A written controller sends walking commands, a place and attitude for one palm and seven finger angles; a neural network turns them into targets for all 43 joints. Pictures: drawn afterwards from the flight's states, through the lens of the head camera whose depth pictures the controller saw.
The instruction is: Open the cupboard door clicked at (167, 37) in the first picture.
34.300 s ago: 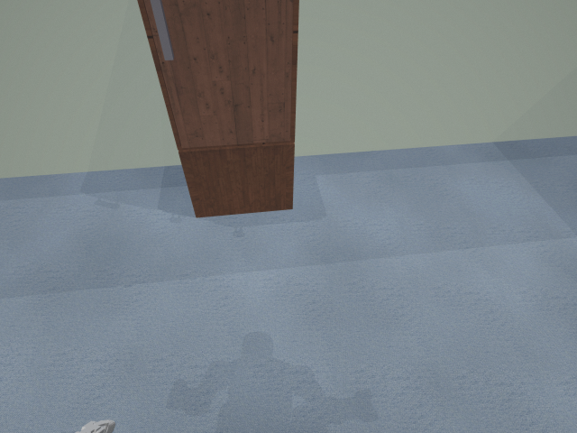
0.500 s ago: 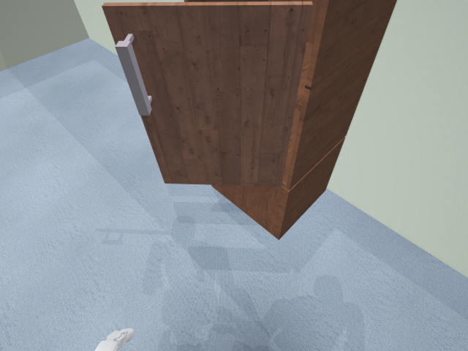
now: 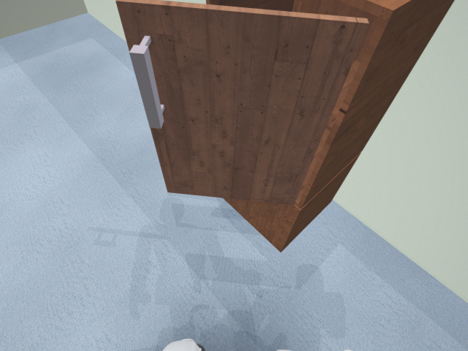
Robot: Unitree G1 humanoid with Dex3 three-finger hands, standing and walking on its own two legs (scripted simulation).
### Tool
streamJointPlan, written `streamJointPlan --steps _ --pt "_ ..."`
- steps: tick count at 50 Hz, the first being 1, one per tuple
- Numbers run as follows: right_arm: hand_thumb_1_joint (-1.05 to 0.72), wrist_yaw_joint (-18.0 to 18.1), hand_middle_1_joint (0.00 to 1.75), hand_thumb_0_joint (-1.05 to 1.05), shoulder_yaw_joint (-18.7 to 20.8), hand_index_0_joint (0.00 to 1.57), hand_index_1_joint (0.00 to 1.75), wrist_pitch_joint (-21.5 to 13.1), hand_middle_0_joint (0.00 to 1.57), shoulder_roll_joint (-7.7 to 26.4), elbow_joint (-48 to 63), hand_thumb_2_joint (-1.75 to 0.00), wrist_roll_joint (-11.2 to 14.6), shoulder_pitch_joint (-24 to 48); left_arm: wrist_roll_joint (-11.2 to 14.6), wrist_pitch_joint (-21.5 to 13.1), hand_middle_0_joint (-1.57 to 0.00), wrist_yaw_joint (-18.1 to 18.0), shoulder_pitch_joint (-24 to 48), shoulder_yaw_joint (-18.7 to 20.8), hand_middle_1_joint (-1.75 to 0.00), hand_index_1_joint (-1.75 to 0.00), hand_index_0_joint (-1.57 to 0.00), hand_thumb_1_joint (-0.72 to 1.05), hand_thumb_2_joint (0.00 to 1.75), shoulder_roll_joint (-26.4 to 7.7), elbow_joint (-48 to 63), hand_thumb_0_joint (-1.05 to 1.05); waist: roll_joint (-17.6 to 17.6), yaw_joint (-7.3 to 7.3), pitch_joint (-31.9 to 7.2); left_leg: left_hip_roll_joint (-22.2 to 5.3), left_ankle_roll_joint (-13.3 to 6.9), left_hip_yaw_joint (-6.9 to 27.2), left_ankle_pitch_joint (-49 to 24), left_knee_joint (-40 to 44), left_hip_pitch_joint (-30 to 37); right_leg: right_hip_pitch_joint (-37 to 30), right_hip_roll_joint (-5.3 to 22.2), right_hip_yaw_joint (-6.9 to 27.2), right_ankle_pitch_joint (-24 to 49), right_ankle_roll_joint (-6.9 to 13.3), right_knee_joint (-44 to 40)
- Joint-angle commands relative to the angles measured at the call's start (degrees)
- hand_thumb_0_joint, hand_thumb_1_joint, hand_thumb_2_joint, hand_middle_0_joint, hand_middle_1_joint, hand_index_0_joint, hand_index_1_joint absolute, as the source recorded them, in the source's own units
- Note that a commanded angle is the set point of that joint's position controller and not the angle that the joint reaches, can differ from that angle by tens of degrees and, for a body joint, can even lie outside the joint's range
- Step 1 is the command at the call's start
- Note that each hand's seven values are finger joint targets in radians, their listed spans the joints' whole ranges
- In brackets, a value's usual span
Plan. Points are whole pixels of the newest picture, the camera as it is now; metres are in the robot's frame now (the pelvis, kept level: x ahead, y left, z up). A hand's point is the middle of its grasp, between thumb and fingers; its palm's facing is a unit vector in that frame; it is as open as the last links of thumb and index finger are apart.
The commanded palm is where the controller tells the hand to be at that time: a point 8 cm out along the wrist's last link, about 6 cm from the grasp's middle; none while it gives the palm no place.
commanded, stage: come to a stop and stand still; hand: left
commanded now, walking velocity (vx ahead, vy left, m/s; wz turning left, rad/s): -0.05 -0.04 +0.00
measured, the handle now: (151, 84) +0.57 +0.22 +0.11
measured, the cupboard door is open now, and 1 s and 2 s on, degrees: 41 41 41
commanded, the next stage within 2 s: look again from close up in 0.94 s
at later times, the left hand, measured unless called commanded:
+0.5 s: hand out of the picture +0.01 +0.14 -0.17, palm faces +0.05 -0.98 -0.18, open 7.3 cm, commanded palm none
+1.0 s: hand out of the picture -0.01 +0.17 -0.16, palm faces -0.01 -0.97 -0.23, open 7.4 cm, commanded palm none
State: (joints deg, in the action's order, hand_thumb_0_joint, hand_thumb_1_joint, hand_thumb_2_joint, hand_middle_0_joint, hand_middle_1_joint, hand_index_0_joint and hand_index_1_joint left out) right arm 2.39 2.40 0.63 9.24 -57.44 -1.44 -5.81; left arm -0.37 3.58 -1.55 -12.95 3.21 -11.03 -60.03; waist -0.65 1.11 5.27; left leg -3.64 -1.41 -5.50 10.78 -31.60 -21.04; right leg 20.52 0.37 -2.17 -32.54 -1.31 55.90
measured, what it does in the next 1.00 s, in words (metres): steps on the spot: right foot, then left foot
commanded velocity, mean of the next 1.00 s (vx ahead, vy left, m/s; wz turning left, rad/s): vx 0.00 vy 0.00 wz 0.00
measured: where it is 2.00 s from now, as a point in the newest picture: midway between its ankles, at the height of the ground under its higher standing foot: outside the picture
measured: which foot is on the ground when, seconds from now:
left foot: down 0.00-0.16, up 0.18-0.36, down 0.38-1.00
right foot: up 0.00-0.14, down 0.16-1.00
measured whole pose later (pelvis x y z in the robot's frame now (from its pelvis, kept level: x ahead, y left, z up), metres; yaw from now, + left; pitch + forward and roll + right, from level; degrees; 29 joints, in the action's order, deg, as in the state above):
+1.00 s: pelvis -0.03 -0.02 +0.01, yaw -1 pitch -1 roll +1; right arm 0.7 -0.3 -1.4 10.4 -61.7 -0.9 -15.3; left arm -0.6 -0.4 -1.4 -15.0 -0.4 -9.8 -61.9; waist 1.2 -0.1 2.2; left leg 1.3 -2.2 -4.3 14.4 -26.5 -11.1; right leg 11.8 2.3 -1.3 -15.5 -0.8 28.5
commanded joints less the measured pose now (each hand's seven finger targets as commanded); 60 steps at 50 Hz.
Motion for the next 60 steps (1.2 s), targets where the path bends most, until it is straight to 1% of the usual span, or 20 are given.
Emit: streamJointPlan --steps 1,4,6,7,8,9,12,16,17,18,20,22,26,27,28,29,32,34,44,60 --pt "-0.90 1.14 0.30 0.00 3.22 0.20 0.30 0.27 0.20 12.79 2.22 -0.90 -0.28 -5.60 -0.40 -0.57 -0.20 0.30 -3.94 1.05 -0.30 -0.30 -0.20 0.90 0.90 -3.02 4.87 0.00 8.40 -1.97 -12.18 -17.12 -9.88 13.32 -27.38 9.44 11.34 1.74 1.34 2.38 1.09 -0.07 -0.94" --pt "-0.90 0.33 0.30 0.00 3.32 0.20 0.30 0.70 0.20 12.49 2.87 -0.90 -0.26 -3.38 -0.68 -0.85 -0.20 0.55 -6.98 0.89 -0.30 -0.30 -0.20 0.90 0.90 -2.38 4.55 0.00 11.18 -0.83 -10.67 -14.66 -7.31 12.24 -10.09 11.10 5.58 -6.13 1.06 -0.88 6.82 0.66 -15.18" --pt "-0.90 -0.29 0.30 0.00 3.15 0.20 0.30 1.15 0.20 10.54 3.41 -0.90 0.45 -3.29 -1.21 -1.45 -0.20 0.51 -10.87 1.00 -0.30 -0.30 -0.20 0.90 0.90 -4.20 3.72 0.00 2.00 0.78 -8.17 -8.32 -2.94 8.76 3.46 6.14 -2.04 -13.99 2.14 0.51 16.79 1.57 -32.62" --pt "-0.90 -0.84 0.30 0.00 2.82 0.20 0.30 1.62 0.20 6.91 4.15 -0.90 0.91 -3.67 -1.87 -1.87 -0.20 0.18 -9.26 1.48 -0.30 -0.30 -0.20 0.90 0.90 -8.33 4.67 0.00 -9.91 -0.07 -4.92 -0.94 1.39 3.63 14.76 -2.04 -6.49 -10.12 12.55 15.22 10.67 5.76 -41.76" --pt "-0.90 -1.67 0.30 0.00 2.27 0.20 0.30 2.05 0.20 5.61 5.20 -0.90 0.88 -1.56 -1.71 -2.00 -0.20 0.24 -4.51 1.40 -0.30 -0.30 -0.20 0.90 0.90 -11.42 6.38 0.00 -14.54 0.03 -2.22 2.77 2.73 2.47 18.71 -11.46 -3.90 -0.47 19.86 20.02 5.19 10.49 -46.94" --pt "-0.90 -1.98 0.30 0.00 2.42 0.20 0.30 2.37 0.20 5.91 5.23 -0.90 0.73 -0.06 -1.73 -2.43 -0.20 0.21 -1.68 1.11 -0.30 -0.30 -0.20 0.90 0.90 -11.02 7.34 0.00 -10.40 -0.01 -2.13 3.05 2.11 4.86 18.85 -18.91 -1.81 4.45 19.35 20.07 3.98 11.61 -46.91" --pt "-0.90 -1.81 0.30 0.00 2.04 0.20 0.30 1.93 0.20 5.05 2.38 -0.90 0.79 -3.76 -1.37 -3.57 -0.20 -0.06 2.23 0.14 -0.30 -0.30 -0.20 0.90 0.90 -7.21 6.18 0.00 -10.97 -2.53 -0.71 2.40 2.11 5.27 14.75 -20.86 -1.86 -0.66 13.76 11.43 27.26 10.65 -40.46" --pt "-0.90 -1.22 0.30 0.00 0.65 0.20 0.30 0.48 0.20 3.33 -0.68 -0.90 1.01 -7.24 -0.59 -4.37 -0.20 -0.33 -1.64 -0.06 -0.30 -0.30 -0.20 0.90 0.90 -7.26 3.05 0.00 -6.23 -1.96 -6.10 2.80 3.13 3.32 7.21 2.56 5.53 -12.68 11.56 7.75 45.41 8.70 -31.62" --pt "-0.90 -1.06 0.30 0.00 0.33 0.20 0.30 -0.22 0.20 3.82 -1.77 -0.90 0.98 -8.39 -0.09 -4.49 -0.20 -0.27 -2.21 -0.35 -0.30 -0.30 -0.20 0.90 0.90 -6.74 2.19 0.00 -4.23 -1.88 -7.43 1.63 2.51 5.02 -2.90 8.86 10.24 -12.05 10.11 6.78 44.04 6.33 -29.49" --pt "-0.90 -0.70 0.30 0.00 0.30 0.20 0.30 -1.09 0.20 5.72 -2.24 -0.90 0.72 -8.57 0.34 -4.56 -0.20 -0.10 -3.67 -0.72 -0.30 -0.30 -0.20 0.90 0.90 -5.18 1.83 0.00 0.85 -0.81 -9.51 -3.20 0.68 9.34 -16.21 8.48 14.37 -10.47 7.36 5.23 39.39 3.66 -28.94" --pt "-0.90 -0.09 0.30 0.00 0.19 0.20 0.30 -1.12 0.20 7.21 -2.70 -0.90 0.63 -7.85 0.08 -4.24 -0.20 -0.30 -3.46 -1.11 -0.30 -0.30 -0.20 0.90 0.90 -3.70 1.35 0.00 0.90 -0.17 -7.71 -6.15 -0.63 10.62 -14.34 7.51 11.35 -11.49 5.34 4.53 29.17 2.40 -33.37" --pt "-0.90 -0.04 0.30 0.00 -0.33 0.20 0.30 -1.08 0.20 6.40 -4.31 -0.90 0.70 -8.05 0.26 -3.50 -0.20 -0.09 -1.82 -1.14 -0.30 -0.30 -0.20 0.90 0.90 -4.50 0.22 0.00 9.18 -0.31 -5.27 -4.68 -0.25 10.98 -9.03 11.33 8.20 -13.00 5.25 3.41 24.35 2.30 -33.32" --pt "-0.90 -0.09 0.30 0.00 -0.65 0.20 0.30 -1.01 0.20 5.26 -5.39 -0.90 0.61 -9.42 0.05 -3.62 -0.20 0.15 -2.22 -1.34 -0.30 -0.30 -0.20 0.90 0.90 -3.80 -1.68 0.00 2.57 -0.30 -2.52 -3.02 0.33 10.03 -0.99 13.22 6.72 -13.06 5.37 4.55 22.64 2.93 -36.54" --pt "-0.90 -0.82 0.30 0.00 -0.51 0.20 0.30 -2.02 0.20 7.16 -1.23 -0.90 1.28 -4.46 -0.77 -5.01 -0.20 -2.61 -8.93 -2.20 -0.30 -0.30 -0.20 0.90 0.90 -4.73 -2.61 0.00 4.13 1.98 -1.31 -2.11 1.81 5.28 -4.07 0.64 7.65 -8.57 8.80 7.73 40.81 2.36 -34.99" --pt "-0.90 -1.23 0.30 0.00 -1.04 0.20 0.30 -1.50 0.20 3.43 -0.40 -0.90 0.93 -9.56 -0.42 -5.84 -0.20 -2.21 -4.66 -2.10 -0.30 -0.30 -0.20 0.90 0.90 -7.28 0.00 0.00 3.81 -2.54 -5.73 0.05 1.61 6.11 4.71 1.99 7.97 -9.03 10.60 9.79 31.22 4.70 -35.01" --pt "-0.90 -1.51 0.30 0.00 -1.17 0.20 0.30 -1.51 0.20 3.87 -0.54 -0.90 0.75 -12.32 -0.37 -5.91 -0.20 -1.75 -2.62 -2.09 -0.30 -0.30 -0.20 0.90 0.90 -7.00 1.46 0.00 3.74 -3.01 -6.49 -0.44 1.26 6.54 4.74 3.81 8.27 -7.22 8.69 7.99 19.43 5.52 -34.37" --pt "-0.90 -1.40 0.30 0.00 -1.49 0.20 0.30 -2.56 0.20 5.01 0.42 -0.90 0.51 -12.99 -0.46 -5.80 -0.20 -1.03 -3.55 -2.45 -0.30 -0.30 -0.20 0.90 0.90 -4.83 1.63 0.00 3.14 -1.93 -5.76 -2.35 -0.64 9.29 -4.22 6.84 7.59 -8.43 5.03 4.36 21.69 4.15 -30.62" --pt "-0.90 -1.14 0.30 0.00 -1.54 0.20 0.30 -2.63 0.20 5.70 0.92 -0.90 0.65 -12.68 -0.41 -5.45 -0.20 -0.85 -4.22 -2.64 -0.30 -0.30 -0.20 0.90 0.90 -4.03 1.44 0.00 1.23 -1.51 -3.52 -2.61 -1.23 9.89 -3.00 8.49 6.22 -8.39 4.48 3.92 20.56 3.78 -30.62" --pt "-0.90 -1.12 0.30 0.00 -1.66 0.20 0.30 -2.81 0.20 7.26 -0.99 -0.90 0.56 -11.98 -0.38 -5.12 -0.20 -0.38 -4.41 -2.64 -0.30 -0.30 -0.20 0.90 0.90 -4.94 0.68 0.00 -0.98 -1.19 -1.10 -1.97 -1.32 9.22 2.80 12.38 7.16 -6.99 4.94 4.98 17.84 3.38 -32.45" --pt "-0.90 -0.95 0.30 0.00 -1.57 0.20 0.30 -3.07 0.20 8.42 -3.52 -0.90 0.72 -8.83 -0.56 -5.22 -0.20 -0.19 -3.16 -2.34 -0.30 -0.30 -0.20 0.90 0.90 -7.14 -0.49 0.00 0.04 -0.85 -2.51 -2.49 -1.02 7.90 -2.58 12.19 10.38 -8.56 5.60 5.76 23.42 3.31 -33.75"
